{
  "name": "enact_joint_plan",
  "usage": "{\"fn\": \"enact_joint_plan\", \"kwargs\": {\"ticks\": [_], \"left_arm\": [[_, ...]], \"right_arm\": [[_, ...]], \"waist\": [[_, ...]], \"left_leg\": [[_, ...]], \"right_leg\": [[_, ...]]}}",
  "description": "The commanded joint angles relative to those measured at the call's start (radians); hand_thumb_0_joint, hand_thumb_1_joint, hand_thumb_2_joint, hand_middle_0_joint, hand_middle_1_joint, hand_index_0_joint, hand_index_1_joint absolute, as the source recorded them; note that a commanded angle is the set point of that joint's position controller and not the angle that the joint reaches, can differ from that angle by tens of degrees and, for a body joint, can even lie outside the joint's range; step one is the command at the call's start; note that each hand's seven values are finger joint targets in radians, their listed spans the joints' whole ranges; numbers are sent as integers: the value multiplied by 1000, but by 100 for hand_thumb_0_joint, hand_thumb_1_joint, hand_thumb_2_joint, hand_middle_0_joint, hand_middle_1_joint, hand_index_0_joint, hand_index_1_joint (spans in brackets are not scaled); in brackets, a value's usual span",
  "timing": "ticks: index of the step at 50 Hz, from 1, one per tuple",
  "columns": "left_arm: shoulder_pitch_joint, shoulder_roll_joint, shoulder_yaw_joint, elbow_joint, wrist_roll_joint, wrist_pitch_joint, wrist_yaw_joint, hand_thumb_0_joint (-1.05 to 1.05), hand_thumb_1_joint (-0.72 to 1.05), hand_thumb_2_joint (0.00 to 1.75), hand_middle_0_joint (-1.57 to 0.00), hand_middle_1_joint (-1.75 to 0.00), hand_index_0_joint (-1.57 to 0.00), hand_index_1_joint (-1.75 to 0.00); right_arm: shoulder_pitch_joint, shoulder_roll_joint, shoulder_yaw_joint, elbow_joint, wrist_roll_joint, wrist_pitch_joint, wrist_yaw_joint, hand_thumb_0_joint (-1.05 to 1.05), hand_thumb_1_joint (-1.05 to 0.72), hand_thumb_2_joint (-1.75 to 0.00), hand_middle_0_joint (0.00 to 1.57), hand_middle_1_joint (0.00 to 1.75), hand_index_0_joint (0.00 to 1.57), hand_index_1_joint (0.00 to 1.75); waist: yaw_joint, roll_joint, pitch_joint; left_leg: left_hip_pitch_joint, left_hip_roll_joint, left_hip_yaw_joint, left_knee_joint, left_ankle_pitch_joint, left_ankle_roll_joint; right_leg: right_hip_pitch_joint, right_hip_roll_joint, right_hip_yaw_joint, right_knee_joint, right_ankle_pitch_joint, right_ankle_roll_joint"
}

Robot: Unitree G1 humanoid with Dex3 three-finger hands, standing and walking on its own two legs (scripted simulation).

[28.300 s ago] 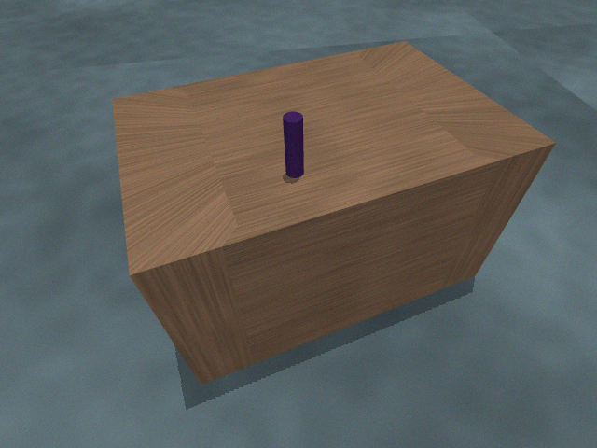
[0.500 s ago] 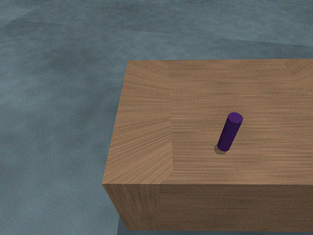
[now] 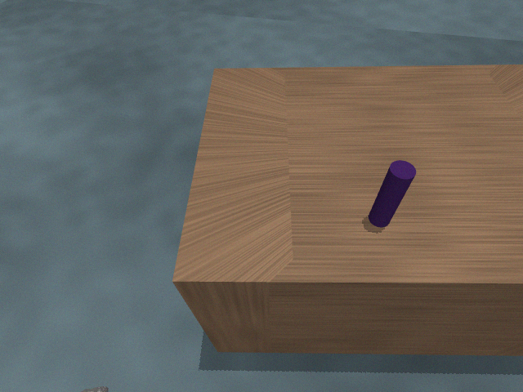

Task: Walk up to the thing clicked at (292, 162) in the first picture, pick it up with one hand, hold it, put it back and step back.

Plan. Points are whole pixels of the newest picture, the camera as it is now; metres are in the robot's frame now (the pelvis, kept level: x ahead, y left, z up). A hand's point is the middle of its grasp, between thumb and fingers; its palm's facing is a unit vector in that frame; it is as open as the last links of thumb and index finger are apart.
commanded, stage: step back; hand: right
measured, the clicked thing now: (389, 196) +0.48 -0.22 -0.04
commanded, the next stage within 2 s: none
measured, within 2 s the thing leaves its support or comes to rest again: neither
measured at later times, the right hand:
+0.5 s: hand out of the picture -0.02 -0.22 -0.16, palm faces +0.02 +0.91 -0.40, open 7.3 cm
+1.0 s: hand out of the picture -0.13 -0.20 -0.15, palm faces -0.04 +0.91 -0.42, open 7.3 cm
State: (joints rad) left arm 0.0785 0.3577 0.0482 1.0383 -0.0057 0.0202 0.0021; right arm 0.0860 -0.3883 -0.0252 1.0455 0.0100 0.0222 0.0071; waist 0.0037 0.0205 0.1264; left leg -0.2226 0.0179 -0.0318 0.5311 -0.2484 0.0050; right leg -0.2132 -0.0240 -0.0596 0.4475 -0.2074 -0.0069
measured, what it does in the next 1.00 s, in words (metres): walks backwards: right foot, then left foot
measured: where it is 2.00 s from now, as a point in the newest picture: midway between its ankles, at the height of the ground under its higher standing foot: outside the picture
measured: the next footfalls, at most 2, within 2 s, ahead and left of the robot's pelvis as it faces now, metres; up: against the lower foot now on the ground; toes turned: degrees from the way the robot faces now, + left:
right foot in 0.54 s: -0.09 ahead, -0.08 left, +0.00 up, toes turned -1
left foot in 0.90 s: -0.16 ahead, +0.17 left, +0.00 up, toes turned -4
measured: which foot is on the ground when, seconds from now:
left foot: down 0.00-0.58, up 0.60-0.88, down 0.90-1.00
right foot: down 0.00-0.18, up 0.20-0.52, down 0.54-0.92, up 0.94-1.00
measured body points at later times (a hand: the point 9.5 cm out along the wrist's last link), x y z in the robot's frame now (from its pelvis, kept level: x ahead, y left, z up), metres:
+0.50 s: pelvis -0.09 +0.05 -0.01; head -0.01 +0.05 +0.43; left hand +0.03 +0.35 -0.14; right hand -0.02 -0.27 -0.13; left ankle -0.04 +0.16 -0.74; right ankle -0.13 -0.08 -0.71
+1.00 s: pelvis -0.21 +0.06 -0.01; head -0.15 +0.08 +0.43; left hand -0.08 +0.38 -0.14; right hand -0.12 -0.25 -0.12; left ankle -0.20 +0.18 -0.74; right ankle -0.19 -0.08 -0.69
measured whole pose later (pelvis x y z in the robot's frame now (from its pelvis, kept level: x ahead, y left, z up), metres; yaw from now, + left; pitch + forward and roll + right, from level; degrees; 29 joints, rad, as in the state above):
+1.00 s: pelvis -0.21 +0.06 -0.01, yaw -2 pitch -2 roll +0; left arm 0.12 0.40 0.08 0.80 0.02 0.08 0.02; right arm 0.15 -0.37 -0.04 0.88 -0.03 0.02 0.00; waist 0.00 -0.03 0.18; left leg -0.27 -0.02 -0.03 0.64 -0.33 0.02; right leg -0.48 0.09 0.15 1.01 -0.51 -0.02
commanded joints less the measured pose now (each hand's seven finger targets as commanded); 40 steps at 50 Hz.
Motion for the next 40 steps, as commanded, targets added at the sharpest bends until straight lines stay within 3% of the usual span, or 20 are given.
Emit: {"fn": "enact_joint_plan", "kwargs": {"ticks": [1, 3, 7, 8, 9, 10, 11, 14, 17, 20, 24, 26, 27, 28, 29, 30, 32, 33, 37, 40], "left_arm": [[-52, 305, 71, -139, 30, -13, 24, 0, 90, 90, -20, -30, -20, -30], [-117, 298, 67, -176, 35, -13, 27, 0, 90, 90, -20, -30, -20, -30], [-96, 281, 55, -209, 25, 13, 19, 0, 90, 90, -20, -30, -20, -30], [-63, 243, 48, -215, 15, 25, 17, 0, 90, 90, -20, -30, -20, -30], [-43, 181, 40, -229, 3, 32, 20, 0, 90, 90, -20, -30, -20, -30], [-45, 213, 53, -224, 13, 40, 32, 0, 90, 90, -20, -30, -20, -30], [-53, 226, 56, -211, 16, 41, 39, 0, 90, 90, -20, -30, -20, -30], [41, 225, 55, -180, 0, 35, 36, 0, 90, 90, -20, -30, -20, -30], [27, 217, 61, -218, 18, 24, 26, 0, 90, 90, -20, -30, -20, -30], [3, 206, 64, -246, 19, 16, 21, 0, 90, 90, -20, -30, -20, -30], [99, 195, 72, -223, 23, 5, 12, 0, 90, 90, -20, -30, -20, -30], [171, 185, 75, -191, 32, -1, 14, 0, 90, 90, -20, -30, -20, -30], [180, 219, 83, -193, 42, -7, 17, 0, 90, 90, -20, -30, -20, -30], [160, 305, 103, -214, 50, -14, 17, 0, 90, 90, -20, -30, -20, -30], [120, 378, 115, -231, 35, -9, 11, 0, 90, 90, -20, -30, -20, -30], [93, 362, 111, -262, 44, -18, 11, 0, 90, 90, -20, -30, -20, -30], [-2, 276, 87, -290, 31, -16, 19, 0, 90, 90, -20, -30, -20, -30], [-7, 263, 89, -295, 31, -12, 20, 0, 90, 90, -20, -30, -20, -30], [84, 233, 84, -312, 41, -6, 28, 0, 90, 90, -20, -30, -20, -30], [106, 253, 87, -326, 39, 0, 34, 0, 90, 90, -20, -30, -20, -30]], "right_arm": [[71, -194, -62, -101, -7, 26, -5, 0, -90, -90, 20, 30, 20, 30], [129, -194, -70, -114, 2, 26, 1, 0, -90, -90, 20, 30, 20, 30], [180, -180, -82, -105, -25, 7, 0, 0, -90, -90, 20, 30, 20, 30], [162, -220, -94, -120, -44, 1, -4, 0, -90, -90, 20, 30, 20, 30], [132, -310, -113, -145, -63, -8, -6, 0, -90, -90, 20, 30, 20, 30], [105, -385, -123, -165, -45, -10, -5, 0, -90, -90, 20, 30, 20, 30], [76, -371, -122, -178, -41, -12, -9, 0, -90, -90, 20, 30, 20, 30], [-13, -264, -96, -212, -42, -15, -35, 0, -90, -90, 20, 30, 20, 30], [82, -237, -92, -213, -41, -15, -41, 0, -90, -90, 20, 30, 20, 30], [119, -244, -95, -220, -37, -12, -45, 0, -90, -90, 20, 30, 20, 30], [71, -263, -89, -252, -30, -1, -37, 0, -90, -90, 20, 30, 20, 30], [30, -260, -84, -262, -17, 9, -32, 0, -90, -90, 20, 30, 20, 30], [30, -236, -75, -263, -9, 11, -29, 0, -90, -90, 20, 30, 20, 30], [28, -195, -64, -279, 0, 10, -26, 0, -90, -90, 20, 30, 20, 30], [-26, -184, -70, -275, 2, 19, -40, 0, -90, -90, 20, 30, 20, 30], [-12, -206, -79, -262, -7, 25, -46, 0, -90, -90, 20, 30, 20, 30], [77, -209, -75, -221, 8, 21, -43, 0, -90, -90, 20, 30, 20, 30], [88, -202, -67, -218, 8, 14, -47, 0, -90, -90, 20, 30, 20, 30], [72, -191, -55, -240, -4, 4, -47, 0, -90, -90, 20, 30, 20, 30], [81, -180, -56, -258, -14, -3, -43, 0, -90, -90, 20, 30, 20, 30]], "waist": [[-6, -200, -176], [-46, -211, -165], [-44, -153, -168], [-32, -29, -157], [-15, 205, -144], [-39, 197, -167], [-39, 179, -167], [30, 129, -149], [-12, 100, -194], [-43, 102, -177], [-17, 147, -208], [25, 122, -223], [29, 78, -218], [18, -118, -191], [66, -289, -129], [50, -226, -76], [-24, -113, -90], [-26, -146, -99], [44, -175, -153], [44, -239, -180]], "left_leg": [[-56, -30, -57, 446, -308, 48], [-61, 4, -96, 418, -296, 58], [-10, -38, 47, -21, 14, 21], [8, 44, -75, -122, 216, 41], [48, 245, -375, -188, 453, 117], [-28, 350, -461, -193, 540, 247], [-36, 372, -498, -197, 492, 288], [75, 247, -236, -69, 538, 231], [216, 251, -230, -29, 625, 256], [241, 263, -215, -13, 620, 263], [147, 227, -169, 23, 465, 213], [56, 210, -143, 76, 380, 173], [-47, 182, -126, 105, 266, 124], [-224, 46, -71, 235, 74, 51], [-222, -104, -24, 502, -377, 13], [-202, -94, -139, 664, -415, 7], [-246, -125, -175, 701, -295, 1], [-252, -134, -145, 695, -270, -6], [-283, -102, -87, 519, -287, -28], [-221, -40, -50, 263, -279, -18]], "right_leg": [[-29, -389, 310, -71, 443, -284], [-65, -349, 249, -4, 442, -245], [-33, -213, 153, 169, 292, -140], [-83, -125, 114, 275, 148, -89], [-234, 71, 83, 461, -248, -36], [-212, 131, 205, 621, -487, -19], [-221, 136, 266, 725, -481, -21], [-321, 117, 264, 803, -312, -14], [-317, 110, 229, 717, -338, 25], [-286, 87, 192, 527, -339, 38], [-102, 63, 90, 225, -233, 15], [32, 66, 54, 11, -32, -9], [101, 10, 138, -17, 57, -32], [129, -163, 406, -35, 165, -110], [-65, -360, 603, -123, 275, -285], [-147, -381, 634, -129, 294, -317], [-61, -229, 366, -24, 421, -229], [-46, -196, 308, -7, 426, -201], [129, -189, 292, 40, 463, -220], [172, -216, 321, 82, 502, -215]]}}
